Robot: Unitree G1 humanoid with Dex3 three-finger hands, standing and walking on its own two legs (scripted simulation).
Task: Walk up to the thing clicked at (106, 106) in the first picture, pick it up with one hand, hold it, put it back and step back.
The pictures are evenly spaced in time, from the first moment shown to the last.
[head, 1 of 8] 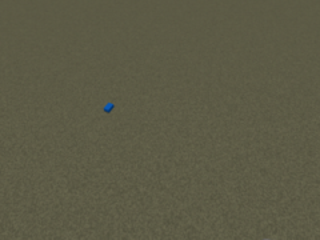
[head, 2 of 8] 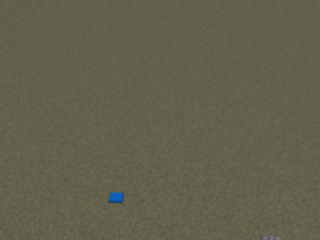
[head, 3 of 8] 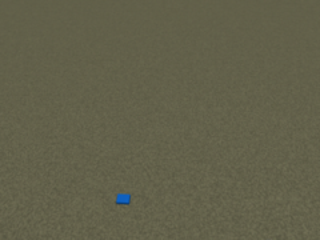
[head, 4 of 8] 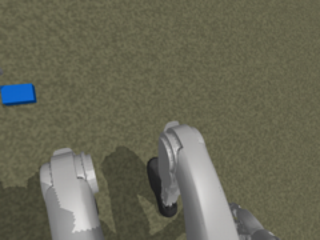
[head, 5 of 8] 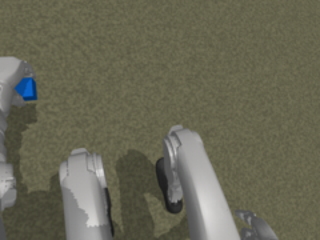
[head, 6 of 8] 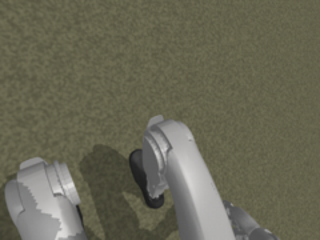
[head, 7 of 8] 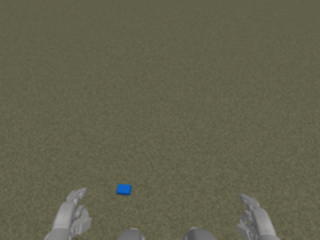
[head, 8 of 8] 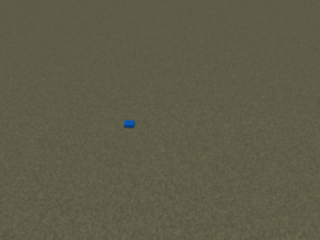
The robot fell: no
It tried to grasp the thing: yes
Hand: left
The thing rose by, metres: 0.69
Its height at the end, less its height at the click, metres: +0.00
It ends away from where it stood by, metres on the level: 0.01
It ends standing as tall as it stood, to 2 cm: yes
